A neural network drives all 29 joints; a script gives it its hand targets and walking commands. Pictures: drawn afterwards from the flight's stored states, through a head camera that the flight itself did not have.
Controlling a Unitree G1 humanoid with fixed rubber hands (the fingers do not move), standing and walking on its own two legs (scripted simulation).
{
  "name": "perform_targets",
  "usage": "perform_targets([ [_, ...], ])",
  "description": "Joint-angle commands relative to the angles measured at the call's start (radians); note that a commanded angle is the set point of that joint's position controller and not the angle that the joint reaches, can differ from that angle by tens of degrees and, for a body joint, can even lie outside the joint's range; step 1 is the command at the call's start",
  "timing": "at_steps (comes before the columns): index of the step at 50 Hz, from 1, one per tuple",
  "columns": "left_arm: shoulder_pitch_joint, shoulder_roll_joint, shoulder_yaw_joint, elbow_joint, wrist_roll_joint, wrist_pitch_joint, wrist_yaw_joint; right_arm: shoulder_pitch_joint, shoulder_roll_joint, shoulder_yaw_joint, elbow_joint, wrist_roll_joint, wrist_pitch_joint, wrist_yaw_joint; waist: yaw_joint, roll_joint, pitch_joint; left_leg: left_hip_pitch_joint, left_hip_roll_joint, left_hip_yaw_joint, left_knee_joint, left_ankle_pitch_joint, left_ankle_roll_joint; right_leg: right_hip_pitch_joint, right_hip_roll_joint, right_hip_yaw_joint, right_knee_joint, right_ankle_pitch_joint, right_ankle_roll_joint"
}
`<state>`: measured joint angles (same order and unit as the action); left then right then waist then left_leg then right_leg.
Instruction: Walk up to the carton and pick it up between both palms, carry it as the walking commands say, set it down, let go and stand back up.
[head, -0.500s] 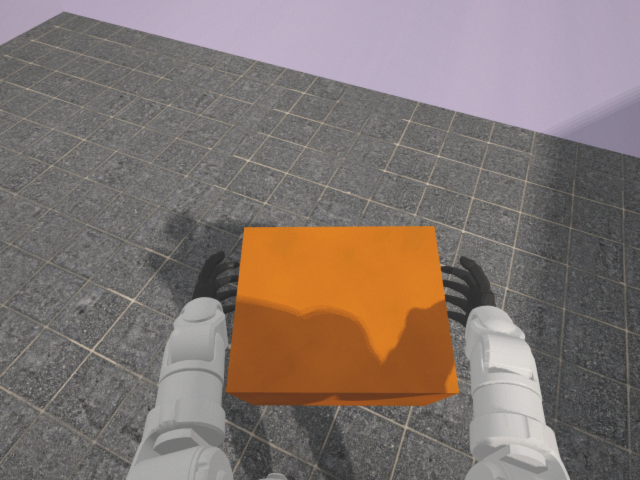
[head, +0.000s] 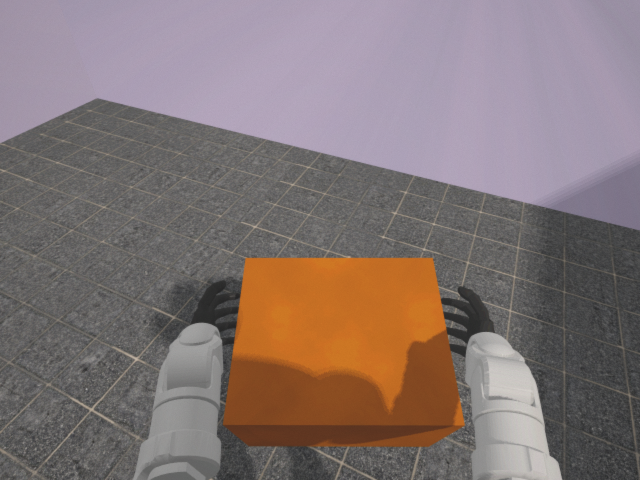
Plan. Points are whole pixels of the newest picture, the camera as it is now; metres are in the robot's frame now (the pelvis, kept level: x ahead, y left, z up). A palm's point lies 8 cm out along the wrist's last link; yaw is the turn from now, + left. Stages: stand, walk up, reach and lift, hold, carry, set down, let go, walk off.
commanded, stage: reach and lift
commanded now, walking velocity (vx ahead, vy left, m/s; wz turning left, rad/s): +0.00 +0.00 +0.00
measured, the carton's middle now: (338, 354) +0.32 +0.00 -0.05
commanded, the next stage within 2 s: hold in 1.06 s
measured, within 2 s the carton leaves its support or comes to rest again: neither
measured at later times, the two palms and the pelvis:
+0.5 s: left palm (203, 334) +0.28 +0.18 +0.05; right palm (486, 340) +0.28 -0.18 +0.05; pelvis +0.00 +0.00 +0.00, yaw +0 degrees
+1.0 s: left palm (204, 331) +0.29 +0.18 +0.05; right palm (488, 343) +0.28 -0.18 +0.05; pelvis +0.00 +0.00 +0.00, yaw +0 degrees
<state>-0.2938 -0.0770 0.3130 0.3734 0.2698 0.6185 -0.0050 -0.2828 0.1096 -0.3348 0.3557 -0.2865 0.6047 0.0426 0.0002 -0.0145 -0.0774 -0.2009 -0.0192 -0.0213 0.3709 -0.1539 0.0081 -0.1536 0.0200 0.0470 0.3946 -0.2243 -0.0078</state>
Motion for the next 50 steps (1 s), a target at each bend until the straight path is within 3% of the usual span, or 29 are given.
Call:
perform_targets([
  [1, -0.564, -0.899, -0.582, -0.058, -0.277, -0.013, -0.345, -0.561, 0.911, 0.608, -0.045, 0.275, -0.004, 0.287, 0.003, 0.008, -0.27, 0.27, -0.056, -0.047, -0.025, 0.185, 0.01, -0.002, 0.049, 0.037, -0.091, 0.194, 0.003],
  [13, -0.548, -0.893, -0.566, -0.099, -0.265, 0.063, -0.35, -0.542, 0.878, 0.599, -0.096, 0.266, 0.071, 0.273, 0.0, 0.0, -0.152, 0.29, -0.058, -0.043, -0.085, 0.181, 0.004, 0.055, 0.044, 0.038, -0.154, 0.204, 0.008],
  [23, -0.539, -0.9, -0.598, -0.169, -0.257, 0.061, -0.328, -0.551, 0.867, 0.606, -0.125, 0.266, 0.06, 0.287, 0.005, 0.015, -0.194, 0.294, -0.059, -0.041, -0.083, 0.212, -0.008, 0.074, 0.057, 0.039, -0.147, 0.223, 0.003],
  [33, -0.575, -0.91, -0.594, -0.139, -0.254, 0.048, -0.33, -0.593, 0.871, 0.597, -0.115, 0.261, 0.049, 0.299, -0.006, 0.016, -0.221, 0.273, -0.058, -0.038, -0.076, 0.16, -0.009, 0.056, 0.059, 0.035, -0.139, 0.17, 0.001],
  [50, -0.504, -0.92, -0.627, -0.176, -0.265, 0.059, -0.327, -0.522, 0.874, 0.626, -0.158, 0.264, 0.06, 0.298, -0.005, 0.015, -0.206, 0.303, -0.054, -0.044, -0.085, 0.218, -0.006, 0.068, 0.064, 0.036, -0.147, 0.213, -0.001],
])
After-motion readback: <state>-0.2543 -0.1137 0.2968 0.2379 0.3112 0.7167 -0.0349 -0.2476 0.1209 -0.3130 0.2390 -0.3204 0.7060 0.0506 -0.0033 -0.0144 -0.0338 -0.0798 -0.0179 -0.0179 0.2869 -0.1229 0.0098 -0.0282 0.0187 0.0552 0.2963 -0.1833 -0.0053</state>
